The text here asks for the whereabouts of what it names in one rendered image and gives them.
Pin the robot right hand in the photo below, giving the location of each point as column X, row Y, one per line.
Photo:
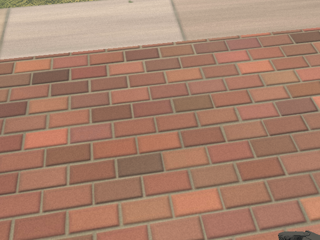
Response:
column 298, row 235

